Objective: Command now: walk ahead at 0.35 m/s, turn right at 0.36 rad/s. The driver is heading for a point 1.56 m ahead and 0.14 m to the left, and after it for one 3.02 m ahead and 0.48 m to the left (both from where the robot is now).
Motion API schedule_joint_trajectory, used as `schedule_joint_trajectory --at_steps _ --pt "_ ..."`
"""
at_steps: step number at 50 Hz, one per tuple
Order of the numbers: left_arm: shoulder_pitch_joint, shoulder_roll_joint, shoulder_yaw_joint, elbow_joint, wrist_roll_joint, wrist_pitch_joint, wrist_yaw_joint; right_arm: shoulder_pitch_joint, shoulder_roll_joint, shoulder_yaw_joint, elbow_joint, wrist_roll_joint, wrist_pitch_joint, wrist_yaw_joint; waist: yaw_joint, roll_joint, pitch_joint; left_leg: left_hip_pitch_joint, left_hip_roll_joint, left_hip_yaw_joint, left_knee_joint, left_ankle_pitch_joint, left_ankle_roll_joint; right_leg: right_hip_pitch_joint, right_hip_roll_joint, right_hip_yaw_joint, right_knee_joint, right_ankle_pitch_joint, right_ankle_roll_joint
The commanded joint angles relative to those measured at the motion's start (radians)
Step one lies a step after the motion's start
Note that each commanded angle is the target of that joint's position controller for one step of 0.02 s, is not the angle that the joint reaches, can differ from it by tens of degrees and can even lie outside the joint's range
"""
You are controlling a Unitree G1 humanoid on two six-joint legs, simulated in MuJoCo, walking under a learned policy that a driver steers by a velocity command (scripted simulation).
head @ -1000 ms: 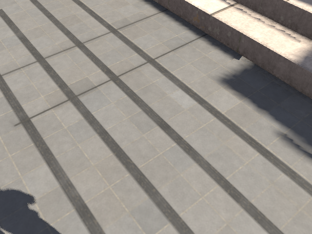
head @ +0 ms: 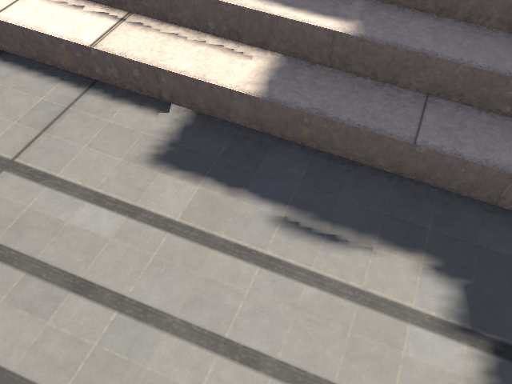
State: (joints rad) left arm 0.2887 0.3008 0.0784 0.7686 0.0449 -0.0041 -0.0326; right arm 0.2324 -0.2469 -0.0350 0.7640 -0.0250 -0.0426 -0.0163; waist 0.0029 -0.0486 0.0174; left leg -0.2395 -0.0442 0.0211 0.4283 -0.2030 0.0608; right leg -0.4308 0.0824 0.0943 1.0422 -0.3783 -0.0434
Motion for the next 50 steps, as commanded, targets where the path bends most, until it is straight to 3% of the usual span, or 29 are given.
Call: schedule_joint_trajectory --at_steps 1,6,9,12,15,16,17,18,19,20,21,22,24,27,32,35,38,41,42,43,44,45,46,47,48,50 --pt "0.028 0.033 0.002 -0.039 -0.002 -0.014 -0.020 0.063 -0.101 -0.026 -0.019 0.002 -0.043 0.013 -0.007 0.148 -0.003 0.127 0.238 -0.280 -0.277 -0.089 0.118 -0.170 -0.039 0.033 0.028 0.108 0.007" --pt "-0.116 0.023 -0.014 -0.067 0.001 -0.015 -0.023 0.136 -0.113 -0.033 0.027 0.009 -0.056 0.024 -0.031 0.140 0.036 0.173 0.257 -0.218 -0.325 -0.062 0.140 -0.253 -0.088 -0.018 -0.135 0.191 0.035" --pt "-0.224 -0.009 -0.034 -0.095 -0.002 -0.024 -0.029 0.186 -0.118 -0.035 0.057 0.009 -0.055 0.028 -0.061 0.142 0.050 0.152 0.252 -0.166 -0.319 -0.005 0.142 -0.199 -0.121 -0.095 -0.284 0.223 0.044" --pt "-0.283 -0.013 -0.042 -0.111 -0.011 -0.032 -0.026 0.231 -0.131 -0.038 0.086 0.004 -0.051 0.031 -0.079 0.157 0.060 0.134 0.254 -0.135 -0.277 0.064 0.139 -0.099 -0.107 -0.145 -0.405 0.184 0.028" --pt "-0.245 -0.001 -0.038 -0.107 -0.011 -0.043 -0.013 0.244 -0.151 -0.042 0.109 0.008 -0.040 0.029 -0.045 0.164 0.050 0.127 0.287 -0.139 -0.193 0.197 0.132 0.038 -0.079 -0.175 -0.496 0.138 -0.016" --pt "-0.172 0.000 -0.034 -0.080 -0.006 -0.051 -0.005 0.234 -0.151 -0.041 0.114 0.014 -0.035 0.027 -0.002 0.139 0.030 0.102 0.268 -0.110 -0.109 0.285 0.114 0.156 -0.055 -0.183 -0.571 0.169 -0.033" --pt "-0.041 0.033 -0.018 -0.029 0.004 -0.063 0.007 0.240 -0.130 -0.034 0.119 0.017 -0.034 0.026 0.050 0.079 -0.046 0.048 0.217 -0.054 0.065 0.374 0.089 0.354 -0.051 -0.156 -0.606 0.173 -0.055" --pt "0.144 0.106 0.003 0.002 0.023 -0.073 0.022 0.202 -0.093 -0.019 0.081 0.020 -0.036 0.027 0.136 -0.036 -0.182 -0.098 0.160 0.010 0.344 0.190 0.053 0.581 -0.262 0.086 -0.669 -0.019 -0.106" --pt "0.207 0.209 0.027 0.016 0.014 -0.068 0.031 0.241 -0.007 0.001 0.039 0.031 -0.039 0.029 0.115 -0.254 -0.219 -0.417 0.012 0.078 0.630 -0.290 0.016 0.733 -0.502 0.522 -0.808 -0.173 -0.201" --pt "0.170 0.154 0.017 0.019 -0.013 -0.061 0.030 0.200 -0.121 -0.029 0.057 0.006 -0.029 0.021 0.104 -0.100 -0.132 -0.493 0.057 -0.024 0.737 -0.282 0.032 0.639 -0.484 0.537 -0.822 -0.158 -0.212" --pt "0.089 0.096 -0.001 0.009 -0.019 -0.061 0.024 0.159 -0.112 -0.031 0.050 0.006 -0.032 0.030 0.060 -0.045 -0.049 -0.494 0.100 -0.050 0.738 -0.185 0.041 0.551 -0.431 0.401 -0.817 -0.055 -0.196" --pt "0.041 0.054 -0.011 0.007 -0.021 -0.068 0.017 0.142 -0.091 -0.026 0.055 0.009 -0.033 0.037 0.034 -0.016 -0.015 -0.454 0.124 -0.051 0.702 -0.122 0.035 0.465 -0.379 0.294 -0.838 0.079 -0.174" --pt "0.008 0.012 -0.024 0.016 -0.026 -0.082 0.019 0.157 -0.071 -0.024 0.076 -0.007 -0.014 0.047 -0.009 -0.040 0.006 -0.391 0.146 -0.035 0.655 -0.069 0.010 0.387 -0.298 0.156 -0.875 0.230 -0.136" --pt "0.065 0.018 -0.023 0.060 -0.036 -0.099 0.022 0.123 -0.054 -0.024 0.074 -0.014 0.004 0.060 -0.027 -0.024 0.015 -0.411 0.142 -0.010 0.647 -0.013 -0.017 0.378 -0.275 0.071 -0.890 0.454 -0.148" --pt "0.149 0.011 -0.029 0.123 -0.038 -0.099 0.023 -0.094 -0.035 -0.013 0.009 -0.012 0.008 0.062 0.003 -0.013 0.068 -0.486 0.144 0.025 0.467 0.138 -0.046 0.384 -0.244 -0.013 -0.913 0.588 -0.151" --pt "0.191 0.026 -0.030 0.155 -0.035 -0.101 0.028 -0.202 -0.022 0.001 -0.020 -0.005 0.004 0.062 0.028 -0.016 0.084 -0.426 0.117 0.052 0.302 0.210 -0.033 0.399 -0.245 -0.040 -0.916 0.638 -0.141" --pt "0.227 0.041 -0.030 0.190 -0.030 -0.098 0.037 -0.266 -0.036 0.002 -0.042 -0.002 0.001 0.057 0.036 -0.014 0.101 -0.394 0.096 0.061 0.205 0.196 0.003 0.477 -0.280 -0.038 -0.904 0.680 -0.142" --pt "0.202 0.061 -0.027 0.210 -0.023 -0.093 0.048 -0.205 -0.058 -0.008 -0.025 -0.002 -0.008 0.045 -0.010 -0.021 0.064 -0.264 0.044 0.079 0.146 0.092 0.055 0.545 -0.298 -0.060 -0.781 0.949 -0.122" --pt "0.190 0.073 -0.024 0.215 -0.019 -0.090 0.049 -0.113 -0.075 -0.017 0.006 -0.003 -0.013 0.036 -0.049 -0.027 0.011 -0.153 0.011 0.087 0.129 0.052 0.074 0.552 -0.290 -0.071 -0.663 1.066 -0.110" --pt "0.177 0.078 -0.024 0.218 -0.019 -0.083 0.049 0.050 -0.095 -0.030 0.063 -0.007 -0.022 0.026 -0.118 -0.004 -0.076 0.041 -0.011 0.096 0.068 0.075 0.098 0.509 -0.256 -0.100 -0.470 1.064 -0.093" --pt "0.184 0.057 -0.032 0.200 -0.026 -0.084 0.047 0.221 -0.155 -0.050 0.106 -0.029 -0.031 0.014 -0.174 0.049 -0.187 0.307 0.136 -0.062 0.060 0.002 0.142 0.320 -0.215 -0.123 -0.201 0.786 -0.080" --pt "0.314 -0.056 -0.054 0.186 -0.064 -0.083 0.034 0.291 -0.263 -0.078 0.114 -0.046 -0.030 0.012 -0.118 0.283 -0.328 0.599 0.447 -0.576 -0.014 -0.121 0.288 -0.053 -0.025 -0.167 0.217 0.089 -0.031" --pt "0.258 0.036 -0.029 0.198 -0.033 -0.084 0.035 0.226 -0.210 -0.070 0.112 0.004 -0.018 0.023 -0.111 0.171 -0.300 0.527 0.439 -0.738 -0.150 -0.164 0.281 -0.159 -0.016 -0.028 0.310 -0.106 -0.049" --pt "0.165 0.046 -0.021 0.164 -0.031 -0.085 0.033 0.105 -0.168 -0.058 0.098 0.015 -0.018 0.025 -0.058 0.132 -0.120 0.369 0.407 -0.552 -0.170 -0.181 0.246 -0.209 -0.081 -0.026 0.295 -0.010 -0.055" --pt "0.112 0.032 -0.026 0.155 -0.029 -0.090 0.029 0.046 -0.106 -0.043 0.091 0.012 -0.025 0.030 -0.041 0.073 -0.043 0.238 0.368 -0.443 -0.209 -0.095 0.222 -0.183 -0.118 -0.035 0.237 0.058 -0.056" --pt "0.117 -0.006 -0.030 0.164 -0.010 -0.068 0.022 0.025 -0.049 -0.025 0.116 0.014 -0.039 0.027 0.018 0.096 0.014 0.079 0.282 -0.279 -0.257 0.036 0.160 -0.085 -0.164 -0.045 0.137 0.099 -0.042"
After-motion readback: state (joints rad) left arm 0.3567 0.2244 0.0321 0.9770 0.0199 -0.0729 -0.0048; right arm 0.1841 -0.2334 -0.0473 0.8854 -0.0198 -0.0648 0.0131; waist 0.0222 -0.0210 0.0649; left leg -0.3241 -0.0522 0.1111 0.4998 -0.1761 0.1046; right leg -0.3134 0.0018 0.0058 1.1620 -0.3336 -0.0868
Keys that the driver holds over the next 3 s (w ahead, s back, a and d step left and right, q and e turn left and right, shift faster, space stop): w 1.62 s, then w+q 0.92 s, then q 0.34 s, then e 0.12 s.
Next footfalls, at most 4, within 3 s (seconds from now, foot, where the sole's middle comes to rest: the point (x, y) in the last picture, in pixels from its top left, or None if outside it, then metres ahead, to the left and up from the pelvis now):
0.34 right None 0.24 -0.14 -0.78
0.88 left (248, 353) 0.58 0.01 -0.78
1.44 right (309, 261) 0.87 -0.17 -0.78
1.98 left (252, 189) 1.15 0.00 -0.78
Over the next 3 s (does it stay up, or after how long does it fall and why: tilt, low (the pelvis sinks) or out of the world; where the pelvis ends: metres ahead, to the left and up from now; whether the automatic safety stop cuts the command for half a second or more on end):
stays up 1.47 0.01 0.14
